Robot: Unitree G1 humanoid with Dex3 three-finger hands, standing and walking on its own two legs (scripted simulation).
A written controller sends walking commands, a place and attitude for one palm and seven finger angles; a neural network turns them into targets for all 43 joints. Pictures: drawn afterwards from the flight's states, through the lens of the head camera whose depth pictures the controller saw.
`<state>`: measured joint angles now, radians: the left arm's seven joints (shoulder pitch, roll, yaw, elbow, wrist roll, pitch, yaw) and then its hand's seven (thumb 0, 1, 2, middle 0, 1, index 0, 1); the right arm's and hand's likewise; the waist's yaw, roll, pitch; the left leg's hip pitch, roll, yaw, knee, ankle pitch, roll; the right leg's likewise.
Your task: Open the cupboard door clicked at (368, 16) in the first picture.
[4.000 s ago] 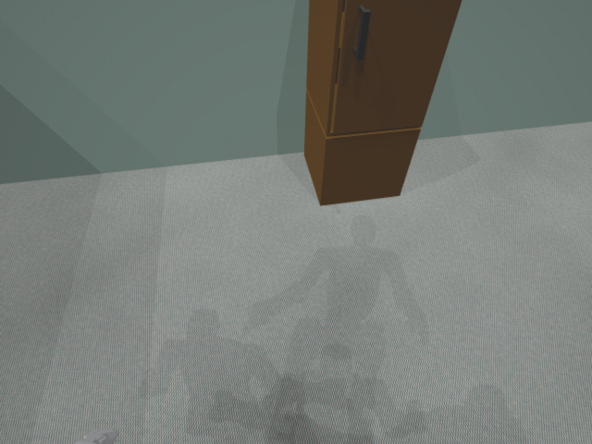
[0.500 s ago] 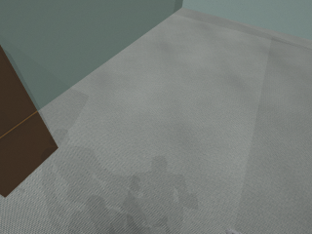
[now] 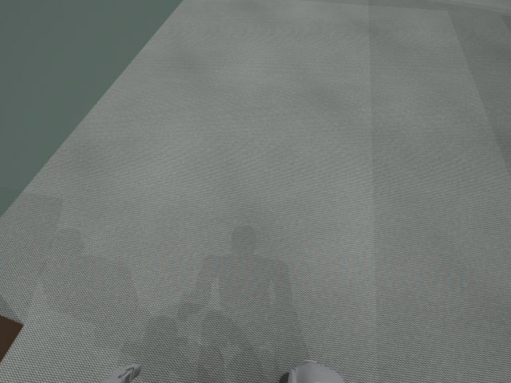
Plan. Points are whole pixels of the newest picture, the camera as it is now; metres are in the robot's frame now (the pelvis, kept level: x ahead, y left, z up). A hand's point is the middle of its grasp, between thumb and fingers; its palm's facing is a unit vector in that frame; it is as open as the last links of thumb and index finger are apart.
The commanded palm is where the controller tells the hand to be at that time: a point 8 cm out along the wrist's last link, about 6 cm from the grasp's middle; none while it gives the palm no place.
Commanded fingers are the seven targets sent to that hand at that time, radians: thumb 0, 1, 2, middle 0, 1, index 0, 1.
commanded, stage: turn to face it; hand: left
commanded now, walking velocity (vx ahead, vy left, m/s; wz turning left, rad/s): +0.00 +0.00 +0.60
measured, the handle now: out of the picture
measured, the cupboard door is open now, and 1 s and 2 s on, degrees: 0 0 0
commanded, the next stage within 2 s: none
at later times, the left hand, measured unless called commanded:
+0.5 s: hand out of the picture +0.13 +0.24 -0.17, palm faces +0.27 -0.95 -0.18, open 7.3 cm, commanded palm none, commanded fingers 0.00 0.90 0.90 -0.20 -0.30 -0.20 -0.30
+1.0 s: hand out of the picture +0.12 +0.21 -0.12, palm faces +0.51 -0.81 -0.29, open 7.4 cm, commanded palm none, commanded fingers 0.00 0.90 0.90 -0.20 -0.30 -0.20 -0.30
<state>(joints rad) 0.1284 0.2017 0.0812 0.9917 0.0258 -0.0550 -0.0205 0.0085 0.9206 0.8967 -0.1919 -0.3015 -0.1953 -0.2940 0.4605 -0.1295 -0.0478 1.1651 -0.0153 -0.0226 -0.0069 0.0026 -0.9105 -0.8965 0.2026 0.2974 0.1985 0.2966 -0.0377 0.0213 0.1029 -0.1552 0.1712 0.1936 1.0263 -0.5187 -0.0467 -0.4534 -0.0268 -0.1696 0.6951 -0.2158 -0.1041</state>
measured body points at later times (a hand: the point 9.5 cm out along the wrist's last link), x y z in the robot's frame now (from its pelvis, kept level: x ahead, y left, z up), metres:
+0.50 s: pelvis +0.10 +0.04 +0.01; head +0.13 +0.07 +0.45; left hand +0.11 +0.29 -0.16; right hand +0.24 -0.20 -0.12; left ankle +0.13 +0.12 -0.71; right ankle +0.08 -0.09 -0.66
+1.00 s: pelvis +0.13 -0.02 +0.02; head +0.17 -0.03 +0.47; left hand +0.09 +0.25 -0.10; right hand +0.32 -0.22 -0.13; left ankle +0.10 +0.10 -0.67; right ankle +0.18 -0.12 -0.71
